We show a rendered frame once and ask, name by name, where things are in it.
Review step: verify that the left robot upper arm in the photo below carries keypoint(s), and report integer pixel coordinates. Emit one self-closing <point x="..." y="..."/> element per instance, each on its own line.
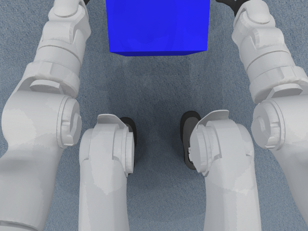
<point x="38" y="126"/>

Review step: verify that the robot thigh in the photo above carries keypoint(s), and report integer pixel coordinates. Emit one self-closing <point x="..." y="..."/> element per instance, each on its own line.
<point x="103" y="182"/>
<point x="231" y="188"/>

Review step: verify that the robot left thigh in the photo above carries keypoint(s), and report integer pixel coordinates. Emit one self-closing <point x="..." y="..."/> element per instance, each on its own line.
<point x="103" y="182"/>

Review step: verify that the right robot upper arm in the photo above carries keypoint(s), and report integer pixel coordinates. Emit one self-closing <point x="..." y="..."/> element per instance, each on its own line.
<point x="281" y="125"/>

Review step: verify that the carton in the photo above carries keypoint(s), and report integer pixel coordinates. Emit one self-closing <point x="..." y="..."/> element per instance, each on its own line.
<point x="157" y="27"/>

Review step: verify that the robot right forearm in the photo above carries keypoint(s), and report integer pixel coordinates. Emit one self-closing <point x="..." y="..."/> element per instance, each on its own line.
<point x="266" y="58"/>

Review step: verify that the robot right hand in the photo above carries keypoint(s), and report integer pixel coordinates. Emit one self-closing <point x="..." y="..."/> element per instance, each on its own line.
<point x="235" y="5"/>

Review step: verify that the robot left forearm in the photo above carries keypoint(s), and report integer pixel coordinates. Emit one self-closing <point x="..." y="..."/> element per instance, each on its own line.
<point x="60" y="52"/>

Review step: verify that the robot right thigh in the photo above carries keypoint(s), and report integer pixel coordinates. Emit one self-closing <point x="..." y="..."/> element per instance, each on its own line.
<point x="231" y="188"/>

